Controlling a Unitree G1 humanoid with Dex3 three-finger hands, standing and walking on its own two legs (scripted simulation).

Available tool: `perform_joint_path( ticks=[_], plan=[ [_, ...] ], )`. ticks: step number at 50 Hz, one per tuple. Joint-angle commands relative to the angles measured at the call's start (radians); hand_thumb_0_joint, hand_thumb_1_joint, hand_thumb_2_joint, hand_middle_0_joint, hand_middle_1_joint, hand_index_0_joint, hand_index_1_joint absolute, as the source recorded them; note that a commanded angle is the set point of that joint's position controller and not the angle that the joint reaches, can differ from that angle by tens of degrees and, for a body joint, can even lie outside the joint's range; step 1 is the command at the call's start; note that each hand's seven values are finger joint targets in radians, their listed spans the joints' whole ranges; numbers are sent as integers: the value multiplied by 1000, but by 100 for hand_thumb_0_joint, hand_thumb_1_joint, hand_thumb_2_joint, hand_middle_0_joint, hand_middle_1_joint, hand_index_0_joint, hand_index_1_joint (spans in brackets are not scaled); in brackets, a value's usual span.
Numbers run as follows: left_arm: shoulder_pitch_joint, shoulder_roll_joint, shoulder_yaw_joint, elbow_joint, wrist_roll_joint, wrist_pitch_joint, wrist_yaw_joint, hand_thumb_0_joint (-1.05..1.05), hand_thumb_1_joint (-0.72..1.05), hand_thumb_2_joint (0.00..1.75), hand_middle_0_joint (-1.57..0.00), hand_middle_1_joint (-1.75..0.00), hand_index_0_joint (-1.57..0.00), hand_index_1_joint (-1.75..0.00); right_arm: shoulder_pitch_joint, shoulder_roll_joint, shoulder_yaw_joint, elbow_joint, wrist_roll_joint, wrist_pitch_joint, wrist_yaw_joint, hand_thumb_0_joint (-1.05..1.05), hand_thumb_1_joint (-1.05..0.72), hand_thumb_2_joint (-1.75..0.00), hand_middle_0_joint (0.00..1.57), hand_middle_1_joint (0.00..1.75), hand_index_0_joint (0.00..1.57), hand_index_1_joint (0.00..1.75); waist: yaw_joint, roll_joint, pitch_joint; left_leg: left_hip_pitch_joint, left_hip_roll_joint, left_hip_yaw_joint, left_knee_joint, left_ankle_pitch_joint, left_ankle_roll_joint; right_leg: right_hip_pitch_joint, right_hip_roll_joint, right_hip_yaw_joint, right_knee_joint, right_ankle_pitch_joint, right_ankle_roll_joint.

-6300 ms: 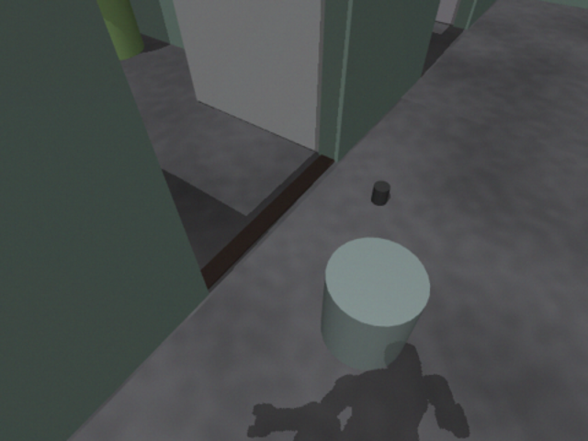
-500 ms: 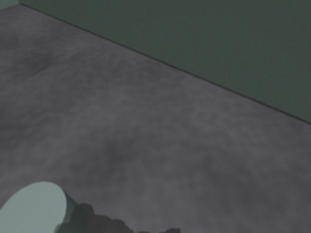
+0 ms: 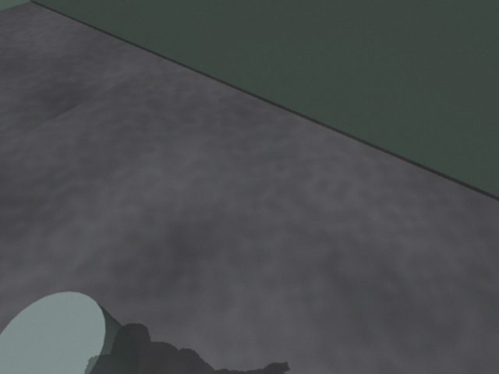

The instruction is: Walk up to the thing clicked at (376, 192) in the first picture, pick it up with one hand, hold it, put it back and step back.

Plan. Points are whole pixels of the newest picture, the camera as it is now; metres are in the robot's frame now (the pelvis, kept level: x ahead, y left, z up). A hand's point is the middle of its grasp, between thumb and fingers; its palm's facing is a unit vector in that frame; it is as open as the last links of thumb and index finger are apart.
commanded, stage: stand
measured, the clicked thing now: out of the picture +0.46 +1.22 -0.74
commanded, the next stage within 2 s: walk up in 0.30 s
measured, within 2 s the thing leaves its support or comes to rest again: neither
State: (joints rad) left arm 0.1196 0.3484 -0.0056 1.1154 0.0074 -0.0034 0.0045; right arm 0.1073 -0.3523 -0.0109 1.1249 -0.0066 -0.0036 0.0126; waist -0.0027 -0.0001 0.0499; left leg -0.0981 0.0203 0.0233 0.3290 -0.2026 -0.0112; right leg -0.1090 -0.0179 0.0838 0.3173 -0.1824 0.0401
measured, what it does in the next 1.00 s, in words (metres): walks ahead: right foot, then left foot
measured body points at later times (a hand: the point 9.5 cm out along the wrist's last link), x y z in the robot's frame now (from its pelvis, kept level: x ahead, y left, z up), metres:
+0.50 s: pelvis +0.02 -0.03 +0.00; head +0.03 -0.03 +0.45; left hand +0.11 +0.31 -0.11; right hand +0.06 -0.35 -0.13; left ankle -0.02 +0.12 -0.75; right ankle +0.06 -0.16 -0.72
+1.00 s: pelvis +0.23 -0.05 -0.03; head +0.25 -0.03 +0.42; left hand +0.24 +0.28 -0.15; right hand +0.33 -0.37 -0.13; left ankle +0.35 +0.08 -0.75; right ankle +0.10 -0.18 -0.75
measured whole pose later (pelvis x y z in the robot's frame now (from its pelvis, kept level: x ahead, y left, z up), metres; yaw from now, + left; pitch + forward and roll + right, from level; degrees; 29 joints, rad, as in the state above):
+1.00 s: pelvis +0.23 -0.05 -0.03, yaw +1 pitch -2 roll -3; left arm 0.34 0.41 0.06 0.94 0.02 -0.07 -0.05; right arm 0.21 -0.41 -0.08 0.93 -0.03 -0.02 0.11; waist 0.05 0.02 0.06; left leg -0.44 0.09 0.03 0.57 -0.12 0.02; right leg 0.06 -0.02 -0.12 0.42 -0.44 0.02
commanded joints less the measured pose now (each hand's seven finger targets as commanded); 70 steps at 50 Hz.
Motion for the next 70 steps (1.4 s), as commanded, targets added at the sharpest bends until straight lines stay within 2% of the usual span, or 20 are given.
perform_joint_path(
  ticks=[1, 14, 15, 18, 24, 27, 28, 29, 30, 33, 36, 40, 47, 49, 50, 51, 52, 57, 63, 70],
  plan=[
    [-23, 216, 43, -56, 2, -27, 11, 0, 90, 90, -20, -30, -20, -30, -37, -216, -43, -58, 1, -24, -17, 0, -90, -90, 20, 30, 20, 30, -3, -4, -91, 50, 115, -79, -34, 209, 33, 2, -98, 38, -14, 241, -53],
    [-30, 217, 46, -59, 0, -22, 8, 0, 90, 90, -20, -30, -20, -30, -33, -213, -42, -61, -2, -26, -19, 0, -90, -90, 20, 30, 20, 30, -1, -1, -63, 23, 111, -83, -57, 164, 31, -3, -95, 41, -23, 183, -55],
    [-11, 307, 101, -127, 20, -34, -26, 0, 90, 90, -20, -30, -20, -30, 38, -320, -112, -124, -19, -44, 7, 0, -90, -90, 20, 30, 20, 30, -21, 28, -153, 88, 106, -122, -16, -420, 106, -80, -20, 13, 96, -333, -87],
    [-141, 267, 105, -190, 39, -35, -55, 0, 90, 90, -20, -30, -20, -30, 123, -371, -159, -129, -28, -55, 24, 0, -90, -90, 20, 30, 20, 30, -88, 147, 74, 115, 402, -432, -228, -600, 267, -547, -29, -51, 474, -311, -56],
    [0, 261, 119, -185, 22, -51, -100, 0, 90, 90, -20, -30, -20, -30, 1, -339, -153, -217, -35, -64, 39, 0, -90, -90, 20, 30, 20, 30, 7, 222, 19, -72, 245, -151, -173, -420, 190, -243, -56, -100, 319, -188, -49],
    [269, 286, 146, -95, 21, -59, -80, 0, 90, 90, -20, -30, -20, -30, -93, -284, -137, -254, -41, -47, 39, 0, -90, -90, 20, 30, 20, 30, 152, 55, -33, -396, 138, -4, 152, -495, 136, 208, -2, -178, 207, -41, -47],
    [404, 347, 170, -62, 27, -68, -62, 0, 90, 90, -20, -30, -20, -30, -55, -205, -111, -262, -48, -44, 40, 0, -90, -90, 20, 30, 20, 30, 207, -216, -90, -554, 26, 93, 490, -536, 106, 370, -36, -90, 108, -249, -60],
    [453, 435, 194, -91, 40, -76, -46, 0, 90, 90, -20, -30, -20, -30, -47, -150, -85, -290, -32, -41, 42, 0, -90, -90, 20, 30, 20, 30, 233, -393, -46, -725, -98, -35, 807, -483, 64, 289, -274, 382, -126, -677, -101],
    [282, 453, 171, -156, 33, -82, -42, 0, 90, 90, -20, -30, -20, -30, -29, -220, -105, -291, -16, -35, 36, 0, -90, -90, 20, 30, 20, 30, 143, -216, 22, -654, -49, -196, 863, -341, 51, 61, -429, 654, -300, -872, -181],
    [60, 366, 148, -227, 11, -97, -36, 0, 90, 90, -20, -30, -20, -30, 94, -311, -125, -203, 2, -42, 46, 0, -90, -90, 20, 30, 20, 30, 4, -108, 90, -537, 48, -190, 785, -105, 35, -51, -268, 300, -242, -561, -152],
    [78, 322, 138, -233, 8, -109, -36, 0, 90, 90, -20, -30, -20, -30, 161, -272, -122, -184, -5, -37, 65, 0, -90, -90, 20, 30, 20, 30, -6, -108, 65, -462, 49, -160, 661, -30, 6, -68, -232, 97, -215, -334, -199],
    [108, 346, 154, -245, 9, -117, -33, 0, 90, 90, -20, -30, -20, -30, 84, -265, -121, -241, -16, -38, 85, 0, -90, -90, 20, 30, 20, 30, 19, -103, 100, -519, 66, -127, 488, 3, -10, -12, -244, 38, -222, -316, -225],
    [179, 344, 145, -254, 5, -103, -39, 0, 90, 90, -20, -30, -20, -30, -29, -236, -119, -304, -22, -55, 89, 0, -90, -90, 20, 30, 20, 30, 59, -65, 65, -316, 72, 32, 248, 53, 37, 24, -239, -77, -62, 71, -211],
    [140, 335, 132, -270, 5, -96, -35, 0, 90, 90, -20, -30, -20, -30, 152, -260, -137, -261, -26, -64, 75, 0, -90, -90, 20, 30, 20, 30, -53, 7, -25, -60, 22, 64, 186, 36, 67, -43, -190, -137, 220, 288, -189],
    [184, 286, 115, -276, 0, -89, -31, 0, 90, 90, -20, -30, -20, -30, 328, -313, -161, -217, -39, -71, 60, 0, -90, -90, 20, 30, 20, 30, -118, 125, -135, 177, 22, 29, 173, -48, 116, -156, -117, -187, 516, 282, -154],
    [236, 211, 98, -298, -24, -87, -31, 0, 90, 90, -20, -30, -20, -30, 394, -417, -194, -232, -45, -78, 47, 0, -90, -90, 20, 30, 20, 30, -131, 374, -199, 360, 293, -457, 60, -192, 223, -464, 51, -215, 848, -52, -84],
    [193, 286, 114, -298, -21, -88, -23, 0, 90, 90, -20, -30, -20, -30, 392, -437, -201, -253, 0, -79, 46, 0, -90, -90, 20, 30, 20, 30, -142, 269, -242, 362, 394, -731, -71, -226, 322, -537, 86, -27, 932, -360, -102],
    [235, 280, 98, -241, -19, -79, -47, 0, 90, 90, -20, -30, -20, -30, 151, -304, -129, -324, 10, -90, 27, 0, -90, -90, 20, 30, 20, 30, 5, 127, -14, -81, 264, -183, -85, -31, 207, -404, -77, -3, 753, -153, -70],
    [97, 243, 102, -291, 6, -79, -86, 0, 90, 90, -20, -30, -20, -30, 186, -326, -132, -342, 0, -108, 38, 0, -90, -90, 20, 30, 20, 30, -32, 158, 27, -72, 254, -85, -109, -35, 245, -397, -101, -96, 395, -16, -43],
    [208, 279, 138, -232, 8, -88, -77, 0, 90, 90, -20, -30, -20, -30, 140, -296, -110, -368, 2, -90, 32, 0, -90, -90, 20, 30, 20, 30, 82, 16, -47, -247, 187, 1, 213, 17, 148, 39, -20, -159, 261, 28, -80]
  ],
)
